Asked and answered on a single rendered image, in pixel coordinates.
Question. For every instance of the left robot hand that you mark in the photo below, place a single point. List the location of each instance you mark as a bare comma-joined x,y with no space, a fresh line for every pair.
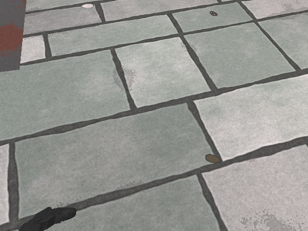
48,217

